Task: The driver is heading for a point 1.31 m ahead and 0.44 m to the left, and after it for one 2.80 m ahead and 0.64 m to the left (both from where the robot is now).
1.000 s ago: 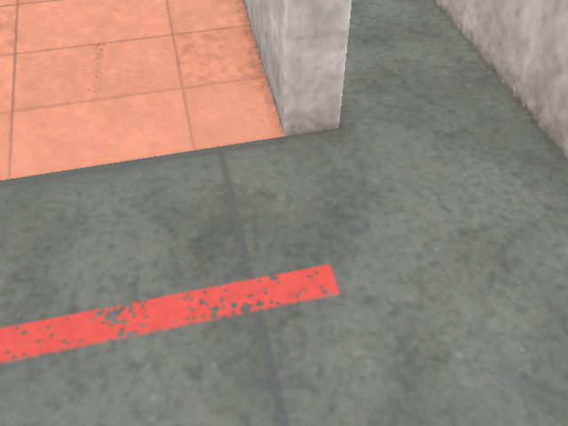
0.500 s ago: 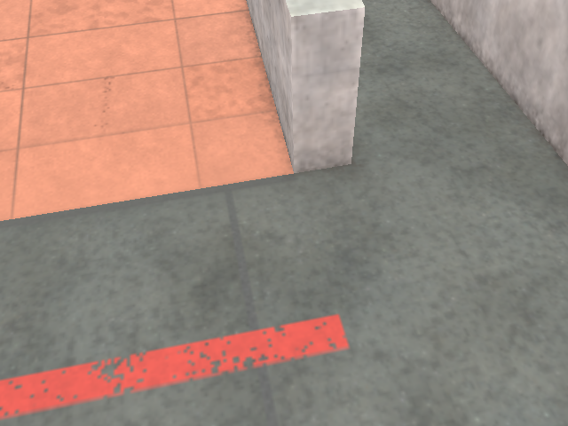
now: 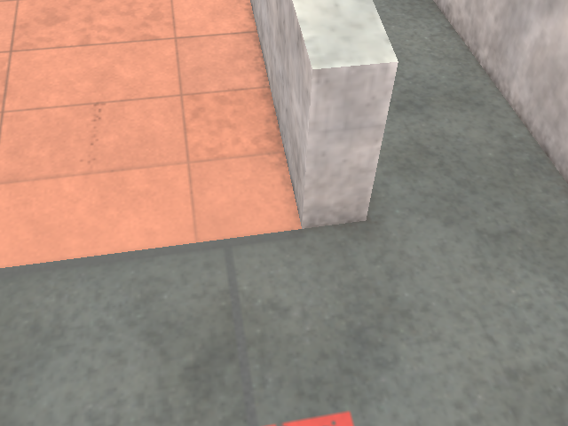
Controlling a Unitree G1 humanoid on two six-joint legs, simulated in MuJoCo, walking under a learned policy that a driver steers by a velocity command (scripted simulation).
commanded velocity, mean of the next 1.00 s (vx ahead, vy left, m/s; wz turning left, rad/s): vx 0.50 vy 0.00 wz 0.55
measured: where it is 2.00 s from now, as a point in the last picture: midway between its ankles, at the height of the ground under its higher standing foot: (121, 280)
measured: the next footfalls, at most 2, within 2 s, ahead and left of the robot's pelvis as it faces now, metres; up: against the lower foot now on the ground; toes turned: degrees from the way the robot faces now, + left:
right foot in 0.22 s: +0.30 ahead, -0.14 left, +0.00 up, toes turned +11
left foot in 0.76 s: +0.49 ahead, +0.20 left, +0.00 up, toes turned +30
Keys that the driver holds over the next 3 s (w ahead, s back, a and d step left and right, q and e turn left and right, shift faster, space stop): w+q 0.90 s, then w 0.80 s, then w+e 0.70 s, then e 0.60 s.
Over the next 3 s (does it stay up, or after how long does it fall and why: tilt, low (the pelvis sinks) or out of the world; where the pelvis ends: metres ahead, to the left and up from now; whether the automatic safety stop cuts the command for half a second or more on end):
stays up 1.28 0.58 0.04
